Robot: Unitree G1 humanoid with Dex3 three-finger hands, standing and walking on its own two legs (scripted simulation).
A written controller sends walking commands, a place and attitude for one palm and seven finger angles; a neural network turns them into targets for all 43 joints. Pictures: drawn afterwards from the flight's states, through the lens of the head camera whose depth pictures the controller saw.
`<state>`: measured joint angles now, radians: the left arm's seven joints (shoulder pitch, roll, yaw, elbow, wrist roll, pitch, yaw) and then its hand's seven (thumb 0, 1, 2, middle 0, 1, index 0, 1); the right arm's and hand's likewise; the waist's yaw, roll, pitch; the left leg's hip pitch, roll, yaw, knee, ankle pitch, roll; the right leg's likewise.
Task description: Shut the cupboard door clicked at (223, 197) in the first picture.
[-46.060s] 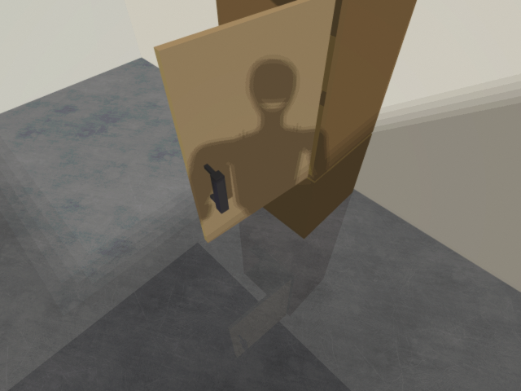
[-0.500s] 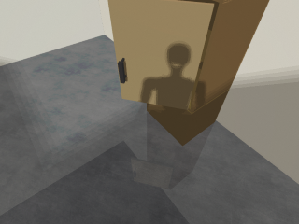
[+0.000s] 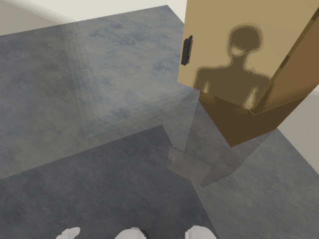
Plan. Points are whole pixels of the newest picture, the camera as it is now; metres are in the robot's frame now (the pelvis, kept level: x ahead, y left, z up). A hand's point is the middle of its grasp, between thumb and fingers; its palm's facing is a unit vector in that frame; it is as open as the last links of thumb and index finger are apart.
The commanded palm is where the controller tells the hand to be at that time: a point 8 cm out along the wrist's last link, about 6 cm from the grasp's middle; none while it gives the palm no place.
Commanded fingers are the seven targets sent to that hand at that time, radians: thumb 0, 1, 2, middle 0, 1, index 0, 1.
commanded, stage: walk to a spot facing it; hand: left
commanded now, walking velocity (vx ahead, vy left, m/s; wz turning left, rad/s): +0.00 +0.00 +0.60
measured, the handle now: (187, 50) +0.89 -0.10 -0.09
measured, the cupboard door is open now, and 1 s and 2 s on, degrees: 39 39 39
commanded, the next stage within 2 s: turn to face it in 0.94 s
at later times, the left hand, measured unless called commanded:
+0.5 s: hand out of the picture -0.02 +0.18 -0.17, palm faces +0.38 -0.89 -0.24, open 7.4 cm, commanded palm none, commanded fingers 0.00 0.90 0.90 -0.20 -0.30 -0.20 -0.30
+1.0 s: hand out of the picture +0.03 +0.16 -0.14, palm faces +0.62 -0.74 -0.27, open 7.4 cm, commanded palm none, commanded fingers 0.00 0.90 0.90 -0.20 -0.30 -0.20 -0.30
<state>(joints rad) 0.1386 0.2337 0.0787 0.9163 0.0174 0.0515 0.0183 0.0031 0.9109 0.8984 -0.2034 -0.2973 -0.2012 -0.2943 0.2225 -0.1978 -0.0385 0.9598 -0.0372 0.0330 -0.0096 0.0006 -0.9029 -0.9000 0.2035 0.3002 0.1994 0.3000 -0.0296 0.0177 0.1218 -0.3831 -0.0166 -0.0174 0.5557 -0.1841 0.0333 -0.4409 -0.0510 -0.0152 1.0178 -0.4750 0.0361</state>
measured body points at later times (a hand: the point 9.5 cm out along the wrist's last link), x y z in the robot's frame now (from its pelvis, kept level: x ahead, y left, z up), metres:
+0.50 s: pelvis +0.00 -0.03 -0.01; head +0.05 +0.00 +0.44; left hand -0.04 +0.23 -0.16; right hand +0.18 -0.25 -0.14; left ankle -0.04 +0.09 -0.74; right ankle +0.00 -0.17 -0.73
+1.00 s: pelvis +0.10 -0.04 +0.01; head +0.13 -0.05 +0.46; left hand +0.00 +0.20 -0.12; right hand +0.29 -0.22 -0.15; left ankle -0.01 +0.06 -0.63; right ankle +0.17 -0.11 -0.73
